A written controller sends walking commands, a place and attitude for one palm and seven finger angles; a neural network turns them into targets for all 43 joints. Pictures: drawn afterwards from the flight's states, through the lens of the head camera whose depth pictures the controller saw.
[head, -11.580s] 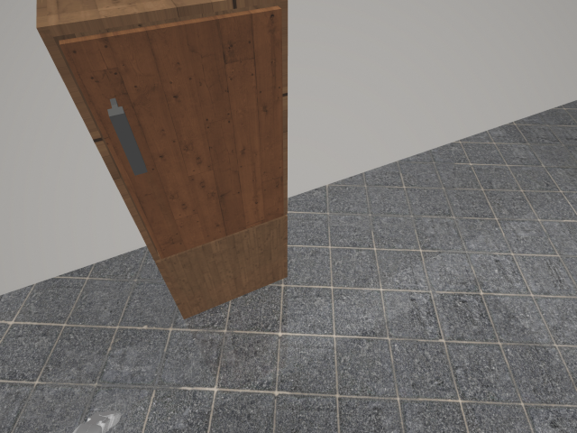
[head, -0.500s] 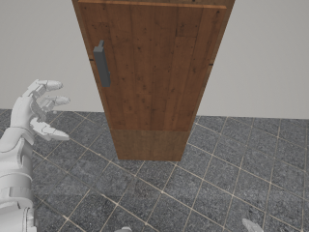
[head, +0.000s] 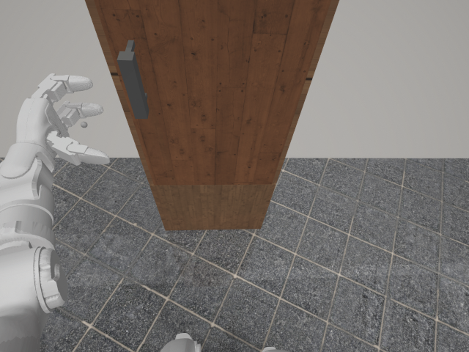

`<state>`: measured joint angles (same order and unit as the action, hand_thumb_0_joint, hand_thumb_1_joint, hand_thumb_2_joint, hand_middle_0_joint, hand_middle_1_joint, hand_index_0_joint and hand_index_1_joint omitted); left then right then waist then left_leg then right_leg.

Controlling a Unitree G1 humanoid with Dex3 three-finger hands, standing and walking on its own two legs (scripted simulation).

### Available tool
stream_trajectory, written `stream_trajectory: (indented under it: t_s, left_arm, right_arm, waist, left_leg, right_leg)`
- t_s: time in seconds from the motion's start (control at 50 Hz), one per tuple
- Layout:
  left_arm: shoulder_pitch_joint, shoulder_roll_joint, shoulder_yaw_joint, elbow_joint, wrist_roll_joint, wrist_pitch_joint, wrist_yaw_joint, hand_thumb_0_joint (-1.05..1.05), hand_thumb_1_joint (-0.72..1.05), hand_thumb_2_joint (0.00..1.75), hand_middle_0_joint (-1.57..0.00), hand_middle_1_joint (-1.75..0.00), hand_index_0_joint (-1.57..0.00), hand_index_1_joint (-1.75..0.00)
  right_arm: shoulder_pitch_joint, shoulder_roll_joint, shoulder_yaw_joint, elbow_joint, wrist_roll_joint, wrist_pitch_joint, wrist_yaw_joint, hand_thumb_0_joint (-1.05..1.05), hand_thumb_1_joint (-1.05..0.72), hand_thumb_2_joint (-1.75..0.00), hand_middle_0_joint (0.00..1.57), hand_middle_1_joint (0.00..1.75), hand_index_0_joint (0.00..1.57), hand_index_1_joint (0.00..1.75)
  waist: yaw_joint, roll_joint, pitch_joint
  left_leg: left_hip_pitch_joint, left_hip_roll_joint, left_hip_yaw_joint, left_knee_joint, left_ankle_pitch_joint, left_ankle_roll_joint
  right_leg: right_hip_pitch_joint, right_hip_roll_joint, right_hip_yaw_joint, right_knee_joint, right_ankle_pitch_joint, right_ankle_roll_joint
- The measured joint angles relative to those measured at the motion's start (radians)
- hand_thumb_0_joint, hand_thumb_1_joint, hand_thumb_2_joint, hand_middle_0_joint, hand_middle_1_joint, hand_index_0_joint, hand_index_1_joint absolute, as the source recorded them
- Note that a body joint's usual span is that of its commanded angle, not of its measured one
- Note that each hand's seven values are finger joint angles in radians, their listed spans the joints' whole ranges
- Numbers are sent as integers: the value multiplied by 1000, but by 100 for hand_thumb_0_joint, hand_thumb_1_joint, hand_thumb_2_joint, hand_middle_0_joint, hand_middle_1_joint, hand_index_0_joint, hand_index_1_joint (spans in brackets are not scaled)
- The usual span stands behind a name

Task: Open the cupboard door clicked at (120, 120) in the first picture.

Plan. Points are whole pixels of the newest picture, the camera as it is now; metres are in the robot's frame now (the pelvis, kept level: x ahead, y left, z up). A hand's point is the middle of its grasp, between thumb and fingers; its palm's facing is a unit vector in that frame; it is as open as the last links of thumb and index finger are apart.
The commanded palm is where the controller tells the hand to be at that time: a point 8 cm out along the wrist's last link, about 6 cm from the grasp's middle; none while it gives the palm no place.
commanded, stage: move the hooked fingers beside the handle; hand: left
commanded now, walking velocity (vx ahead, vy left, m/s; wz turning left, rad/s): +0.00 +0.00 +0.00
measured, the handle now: (136, 80) +0.59 +0.18 +0.10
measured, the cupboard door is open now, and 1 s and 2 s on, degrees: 0 0 0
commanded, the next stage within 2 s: none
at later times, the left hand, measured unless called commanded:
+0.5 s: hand (98, 90) +0.54 +0.23 +0.12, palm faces +0.01 -1.00 +0.01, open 14.0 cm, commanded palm +0.52 +0.28 +0.10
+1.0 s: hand (95, 98) +0.52 +0.24 +0.11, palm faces +0.01 -1.00 -0.01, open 14.0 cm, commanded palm +0.51 +0.28 +0.10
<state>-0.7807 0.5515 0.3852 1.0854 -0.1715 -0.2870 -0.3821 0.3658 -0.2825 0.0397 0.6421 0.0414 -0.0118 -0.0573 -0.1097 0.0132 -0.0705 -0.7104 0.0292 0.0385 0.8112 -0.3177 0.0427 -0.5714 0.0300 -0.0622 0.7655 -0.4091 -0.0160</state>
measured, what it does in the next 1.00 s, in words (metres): stands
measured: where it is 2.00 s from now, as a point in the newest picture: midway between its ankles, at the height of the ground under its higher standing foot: outside the picture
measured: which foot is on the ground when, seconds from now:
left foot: down 0.00-1.00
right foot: down 0.00-1.00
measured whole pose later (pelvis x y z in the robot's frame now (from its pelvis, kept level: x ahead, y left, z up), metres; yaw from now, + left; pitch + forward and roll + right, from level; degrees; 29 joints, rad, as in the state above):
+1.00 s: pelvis +0.02 +0.00 -0.01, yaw -1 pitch +18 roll -4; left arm -0.92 0.64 0.43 1.19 -0.11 -0.29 -0.35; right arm 0.41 -0.27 0.03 0.61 0.02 0.10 -0.02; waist -0.16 0.03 -0.11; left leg -0.83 0.05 0.03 0.89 -0.38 0.04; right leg -0.67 0.06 -0.06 0.79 -0.44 -0.01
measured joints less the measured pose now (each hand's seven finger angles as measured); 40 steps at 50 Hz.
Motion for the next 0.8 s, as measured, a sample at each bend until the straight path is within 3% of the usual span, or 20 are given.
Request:
stream_trajectory:
  t_s: [0.18,0.32,0.52,0.62,0.8]
  left_arm:
    - [-102,56,28,109,22,-11,-1,-1,-50,30,-30,-120,-30,-120]
    - [-198,149,64,195,69,0,7,-1,-50,30,-30,-120,-30,-120]
    - [-293,227,71,245,90,27,-20,-1,-50,30,-30,-120,-30,-120]
    - [-253,206,81,200,89,27,-18,-1,-50,30,-30,-120,-30,-120]
    - [-134,111,101,88,66,5,5,-1,-50,30,-30,-120,-30,-120]
  right_arm:
    - [40,-13,-3,21,-4,33,-1,1,-90,-90,20,30,21,30]
    - [55,-18,3,9,-8,47,-3,1,-90,-90,20,30,21,30]
    - [88,-17,7,3,-17,74,3,1,-90,-90,20,30,21,30]
    - [104,-10,2,-9,-27,89,14,1,-90,-90,20,30,21,30]
    - [99,11,-6,-19,-28,116,38,1,-90,-90,20,30,21,30]
  waist:
    - [-36,2,-3]
    - [-79,1,1]
    - [-105,6,-8]
    - [-97,12,-17]
    - [-69,13,-42]
  left_leg:
    - [-55,13,-2,27,-8,-6]
    - [-119,27,-8,57,-18,-11]
    - [-183,38,-13,84,-38,-11]
    - [-185,39,-3,82,-48,-8]
    - [-134,37,9,69,-66,-2]
  right_leg:
    - [-56,12,0,25,-6,-6]
    - [-116,26,-4,45,-10,-12]
    - [-171,37,-6,51,-18,-12]
    - [-174,38,5,43,-21,-7]
    - [-123,35,19,20,-28,0]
